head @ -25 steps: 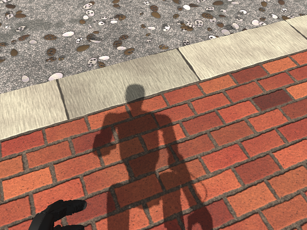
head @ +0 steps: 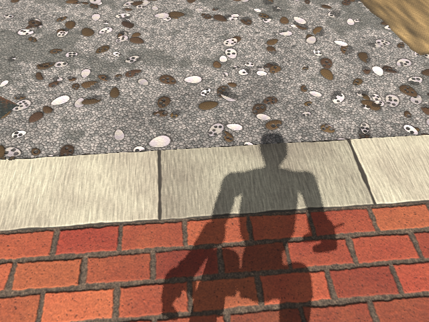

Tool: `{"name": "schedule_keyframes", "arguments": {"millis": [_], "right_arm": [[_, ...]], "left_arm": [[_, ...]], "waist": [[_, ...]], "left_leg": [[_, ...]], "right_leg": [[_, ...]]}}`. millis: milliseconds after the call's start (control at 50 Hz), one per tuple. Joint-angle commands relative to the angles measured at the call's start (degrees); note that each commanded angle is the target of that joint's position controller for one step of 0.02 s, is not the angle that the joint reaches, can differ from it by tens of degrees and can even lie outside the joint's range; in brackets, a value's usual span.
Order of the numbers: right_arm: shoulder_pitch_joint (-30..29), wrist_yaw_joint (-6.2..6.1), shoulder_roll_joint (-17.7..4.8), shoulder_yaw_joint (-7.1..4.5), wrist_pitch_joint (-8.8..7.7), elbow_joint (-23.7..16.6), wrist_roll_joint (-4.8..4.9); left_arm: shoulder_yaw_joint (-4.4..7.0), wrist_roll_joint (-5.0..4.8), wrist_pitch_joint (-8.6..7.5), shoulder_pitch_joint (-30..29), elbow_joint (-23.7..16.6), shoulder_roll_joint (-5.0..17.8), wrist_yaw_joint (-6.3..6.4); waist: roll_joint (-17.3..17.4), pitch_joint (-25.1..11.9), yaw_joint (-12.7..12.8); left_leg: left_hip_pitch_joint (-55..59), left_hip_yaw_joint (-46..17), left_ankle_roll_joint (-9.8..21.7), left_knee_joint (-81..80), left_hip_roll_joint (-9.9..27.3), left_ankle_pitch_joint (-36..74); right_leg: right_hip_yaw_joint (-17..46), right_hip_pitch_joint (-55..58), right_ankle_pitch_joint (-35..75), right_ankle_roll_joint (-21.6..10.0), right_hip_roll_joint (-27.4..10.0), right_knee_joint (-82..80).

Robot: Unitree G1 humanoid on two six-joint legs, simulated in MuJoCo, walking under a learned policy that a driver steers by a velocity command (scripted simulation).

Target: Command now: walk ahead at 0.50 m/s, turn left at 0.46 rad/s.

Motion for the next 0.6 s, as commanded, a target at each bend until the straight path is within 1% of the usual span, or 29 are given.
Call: {"name": "schedule_keyframes", "arguments": {"millis": [20, 40, 60, 80, 100, 120, 140, 160, 180, 200, 220, 260, 300, 340, 380, 420, 460, 480, 520, 540, 560, 580, 600], "right_arm": [[-6.30, 1.52, -4.36, -0.79, -0.88, -7.22, 0.14], [-3.55, 1.71, -5.72, -1.48, -0.70, -7.25, 0.10], [3.18, 1.72, -7.84, -2.73, -0.54, -6.05, 0.23], [13.02, 1.09, -11.51, -4.72, -0.36, -3.81, 0.41], [20.54, -0.16, -18.53, -6.86, 0.24, -2.87, -0.04], [19.28, -0.22, -17.82, -6.10, 0.00, -3.95, 0.27], [19.17, -0.40, -13.48, -4.82, -0.16, -4.03, -0.50], [15.85, -0.64, -11.13, -4.23, -0.44, -4.58, -0.62], [11.69, -0.57, -9.72, -3.76, -0.62, -5.59, -0.61], [8.62, -0.64, -8.03, -3.19, -0.74, -6.70, -0.91], [7.26, -0.72, -7.70, -2.99, -0.71, -7.47, -1.29], [7.60, -1.16, -8.90, -3.29, -0.83, -7.68, -0.80], [9.34, -2.01, -10.70, -3.85, -0.85, -7.50, -0.52], [11.27, -2.65, -11.29, -4.08, -0.50, -7.16, -0.21], [13.00, -2.91, -11.44, -4.15, -0.16, -6.77, -0.07], [14.98, -2.90, -11.65, -4.24, 0.02, -6.03, 0.10], [16.07, -3.08, -10.99, -4.13, 0.33, -5.60, 0.36], [16.18, -3.27, -10.84, -4.13, 0.53, -5.63, 0.32], [15.44, -3.60, -10.99, -4.26, 1.00, -6.03, 0.02], [14.70, -3.62, -10.05, -3.92, 1.22, -6.29, -0.16], [14.85, -3.41, -7.53, -2.96, 1.12, -6.68, -0.51], [16.51, -3.33, -4.56, -1.70, 1.00, -7.44, -1.53], [26.14, -3.09, -2.32, -1.08, 0.33, -7.95, 0.74]], "left_arm": [[2.20, -0.32, 1.25, 0.61, -2.19, 10.56, 0.67], [2.46, -0.25, 1.77, -0.02, -2.79, 11.46, 0.98], [2.56, 0.00, 2.42, -0.79, -3.42, 11.83, 1.32], [2.25, 0.06, 2.66, -1.35, -4.34, 11.37, 1.65], [0.63, 1.08, 1.44, 2.52, -6.78, 6.73, 1.14], [-0.86, 1.06, -1.23, 3.37, -7.80, 3.19, -0.13], [0.77, -1.21, -3.40, -3.54, -9.54, 8.84, -1.11], [0.74, -2.34, -4.36, -7.35, -11.13, 9.22, -1.30], [0.82, -1.51, -4.50, -8.01, -10.97, 8.53, -0.90], [1.44, -0.51, -3.83, -7.43, -10.58, 9.03, -0.46], [1.62, -0.06, -2.89, -6.45, -10.75, 8.70, -0.44], [1.59, 0.76, -1.52, -5.86, -11.46, 7.10, -0.25], [1.40, 1.13, -0.97, -9.80, -13.27, 6.32, 0.10], [1.03, 1.06, -1.08, -14.64, -14.81, 5.30, 0.12], [0.67, 0.62, -1.39, -18.55, -16.17, 4.50, -0.20], [0.77, -0.03, -1.66, -21.39, -17.60, 5.15, -0.52], [1.20, -0.31, -2.05, -22.37, -18.53, 6.70, -0.93], [1.47, -0.34, -2.35, -22.23, -18.70, 7.54, -1.19], [2.09, -0.46, -3.00, -19.86, -18.40, 8.93, -1.48], [2.57, -0.29, -3.31, -15.44, -17.09, 9.52, -1.42], [3.32, 0.63, -3.65, -9.19, -15.80, 11.18, -1.22], [3.95, 1.16, -3.53, -0.21, -14.89, 14.12, -0.93], [5.24, 1.02, -2.62, 4.22, -11.77, 17.83, -1.50]], "waist": [[-4.45, 3.32, -1.14], [-6.07, 0.69, -2.95], [-6.85, -3.24, -6.66], [-5.37, -8.26, -11.53], [5.61, -16.28, -11.30], [10.67, -23.00, -8.49], [6.64, -19.48, -11.06], [3.33, -12.12, -9.93], [-2.45, -7.16, -7.05], [-2.85, -4.86, -4.83], [-1.70, -3.89, -3.22], [-0.84, -2.90, -2.15], [-0.36, -1.34, -2.89], [0.63, -0.64, -4.67], [2.06, -0.49, -6.44], [3.04, -0.39, -7.62], [3.51, -0.49, -7.60], [3.82, -0.62, -7.23], [5.40, -1.03, -5.54], [5.79, -2.63, -3.26], [4.55, -7.79, -0.60], [-2.57, -16.06, 2.12], [-24.12, -19.96, -2.38]], "left_leg": [[-1.40, 3.69, 2.25, -1.53, -2.34, -7.74], [3.50, 5.65, 3.32, -0.94, -4.51, -10.79], [12.20, 6.95, 4.77, -1.52, -7.02, -11.83], [27.31, 4.41, 7.23, -4.71, -7.79, -9.00], [50.86, -19.15, 15.25, -4.83, 6.20, -11.30], [62.29, -47.97, 23.13, -15.88, 15.93, -17.18], [60.73, -42.74, 19.38, -18.10, 13.84, -18.42], [52.71, -33.56, 16.80, -18.44, 11.63, -14.88], [42.98, -27.01, 15.18, -19.48, 9.11, -8.93], [36.08, -22.55, 14.04, -20.77, 7.09, -4.01], [31.48, -21.12, 13.92, -22.14, 5.76, -1.93], [26.36, -18.03, 14.51, -23.56, 4.47, 2.33], [23.75, -15.27, 14.00, -24.24, 2.98, 3.64], [22.42, -13.18, 11.92, -23.62, 0.67, 0.70], [21.51, -12.73, 9.91, -22.78, -0.55, -3.49], [22.49, -14.98, 9.04, -21.92, 0.33, -6.37], [26.37, -18.28, 8.55, -18.94, 1.75, -8.31], [28.40, -20.13, 8.29, -17.15, 2.59, -8.64], [30.71, -23.10, 7.62, -13.45, 3.67, -6.73], [31.04, -22.47, 6.70, -10.22, 2.61, -3.90], [29.14, -19.81, 5.04, -1.84, -0.34, -1.46], [21.52, -14.33, 2.69, 14.28, -4.58, -12.73], [0.68, -9.33, -0.87, 31.33, -11.33, -37.09]], "right_leg": [[2.05, 2.58, 44.46, -6.15, -19.27, 5.91], [1.10, 2.99, 55.26, -5.45, -19.22, 11.26], [-0.12, 1.51, 62.36, -4.47, -18.42, 20.66], [-1.29, -6.08, 58.03, -2.45, -16.12, 34.17], [-1.89, -28.70, 31.97, 0.98, -10.02, 56.55], [9.15, -45.44, -13.77, 2.31, 0.73, 70.60], [16.35, -51.77, -11.54, 0.36, -3.32, 72.69], [15.41, -53.04, -6.57, -0.82, -6.01, 69.24], [14.79, -50.28, -3.01, -0.64, -8.31, 63.30], [14.64, -45.91, -0.98, -0.05, -10.06, 58.54], [14.76, -42.59, -0.02, 0.66, -10.64, 56.44], [13.56, -40.70, 1.92, 2.91, -10.43, 51.57], [12.62, -41.64, 7.73, 4.84, -9.49, 43.85], [12.33, -40.15, 15.99, 5.48, -7.83, 33.88], [11.88, -36.91, 22.69, 5.31, -5.81, 25.63], [12.29, -35.00, 25.02, 4.99, -4.64, 21.96], [13.89, -34.89, 23.17, 4.20, -4.41, 18.92], [14.49, -34.55, 21.27, 3.66, -4.39, 17.78], [14.40, -31.52, 15.72, 2.08, -4.25, 16.81], [12.91, -26.40, 15.61, 0.74, -4.00, 14.85], [14.46, -15.83, 15.80, -1.75, -6.87, 15.25], [24.94, -1.00, 13.68, -5.25, -16.55, 16.30], [52.75, 13.99, 0.02, -14.74, -26.83, 9.78]]}}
